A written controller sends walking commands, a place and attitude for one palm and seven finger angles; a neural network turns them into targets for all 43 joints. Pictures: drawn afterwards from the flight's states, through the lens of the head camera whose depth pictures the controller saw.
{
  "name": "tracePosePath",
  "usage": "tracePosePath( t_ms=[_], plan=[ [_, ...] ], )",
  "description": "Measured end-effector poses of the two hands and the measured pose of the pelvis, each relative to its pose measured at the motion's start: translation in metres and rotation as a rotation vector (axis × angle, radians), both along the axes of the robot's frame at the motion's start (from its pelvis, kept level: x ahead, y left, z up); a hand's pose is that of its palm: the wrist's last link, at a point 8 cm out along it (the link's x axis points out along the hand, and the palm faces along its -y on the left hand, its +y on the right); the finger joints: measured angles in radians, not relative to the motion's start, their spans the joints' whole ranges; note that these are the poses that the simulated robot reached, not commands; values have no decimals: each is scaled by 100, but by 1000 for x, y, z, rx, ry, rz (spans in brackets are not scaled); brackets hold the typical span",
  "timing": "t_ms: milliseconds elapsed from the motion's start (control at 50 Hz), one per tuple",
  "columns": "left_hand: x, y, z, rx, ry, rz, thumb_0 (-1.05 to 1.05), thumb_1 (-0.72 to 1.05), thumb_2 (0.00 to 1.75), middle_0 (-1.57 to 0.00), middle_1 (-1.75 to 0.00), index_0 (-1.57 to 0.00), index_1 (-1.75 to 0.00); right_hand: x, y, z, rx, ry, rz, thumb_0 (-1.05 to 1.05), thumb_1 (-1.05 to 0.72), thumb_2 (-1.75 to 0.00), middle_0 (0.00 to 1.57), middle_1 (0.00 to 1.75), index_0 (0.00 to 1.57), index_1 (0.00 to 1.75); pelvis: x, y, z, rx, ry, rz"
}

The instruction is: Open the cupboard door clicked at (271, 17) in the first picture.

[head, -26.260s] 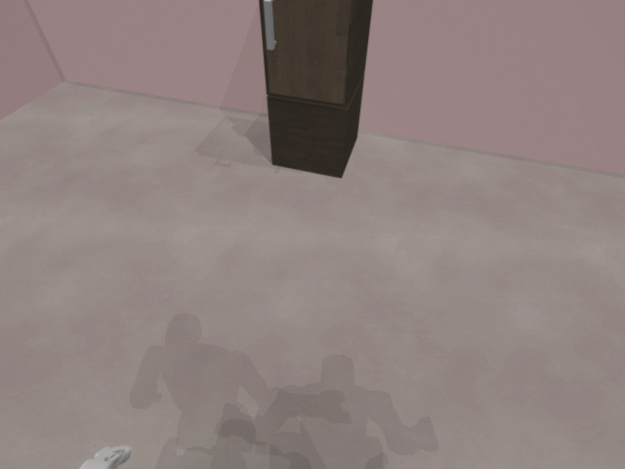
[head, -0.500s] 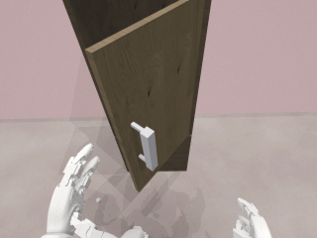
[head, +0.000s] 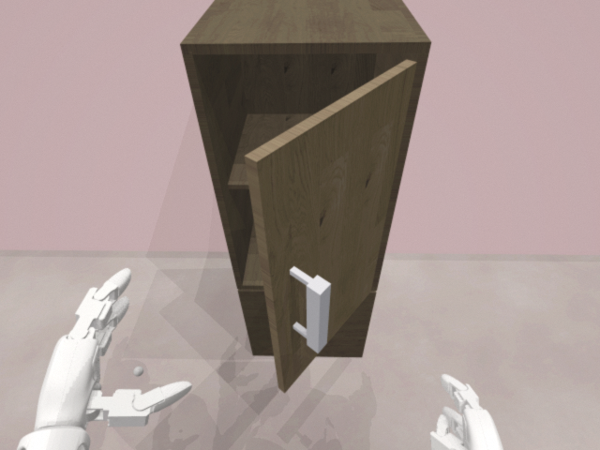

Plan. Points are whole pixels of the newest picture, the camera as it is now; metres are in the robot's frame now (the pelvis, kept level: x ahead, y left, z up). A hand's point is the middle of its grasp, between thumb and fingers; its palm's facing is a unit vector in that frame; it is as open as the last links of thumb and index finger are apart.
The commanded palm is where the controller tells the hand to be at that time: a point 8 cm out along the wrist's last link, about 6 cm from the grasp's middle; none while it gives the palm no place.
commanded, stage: draw the hand back to the body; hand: left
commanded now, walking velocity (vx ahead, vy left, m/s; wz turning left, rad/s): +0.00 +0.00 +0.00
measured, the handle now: (307, 310) +0.34 +0.03 -0.02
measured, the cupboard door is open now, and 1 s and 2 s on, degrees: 51 51 51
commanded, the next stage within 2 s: step back with the hand held close in 0.74 s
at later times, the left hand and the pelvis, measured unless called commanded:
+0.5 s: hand (46, 303) +0.20 +0.26 +0.19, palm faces +0.47 -0.79 -0.39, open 7.9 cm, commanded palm +0.15 +0.30 +0.20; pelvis +0.01 +0.00 +0.03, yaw -1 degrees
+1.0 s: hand (84, 294) +0.21 +0.23 +0.19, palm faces +0.42 -0.78 -0.46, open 7.4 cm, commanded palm +0.15 +0.27 +0.20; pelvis +0.01 -0.03 +0.03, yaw +0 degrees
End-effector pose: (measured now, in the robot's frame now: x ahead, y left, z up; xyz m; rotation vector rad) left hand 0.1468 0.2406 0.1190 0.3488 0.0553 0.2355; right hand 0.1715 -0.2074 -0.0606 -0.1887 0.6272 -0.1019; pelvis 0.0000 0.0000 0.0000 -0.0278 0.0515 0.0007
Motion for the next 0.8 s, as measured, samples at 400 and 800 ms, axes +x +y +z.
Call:
tracePosePath(
  t_ms=[400, 800],
  plan=[
    [6, 62, 87, 171, -232, 181, 1, 66, 80, -20, -30, -20, -30, 8, -6, 16, -26, 13, 30, 2, -90, -90, 21, 30, 20, 30, 7, 4, 24, 11, -94, -9],
    [9, 31, 87, 155, -204, 169, 2, 88, 89, -21, -30, -21, -30, 12, -36, 12, -15, 32, 15, 2, -90, -90, 20, 30, 20, 30, 12, -21, 30, 22, -116, -10]
  ],
)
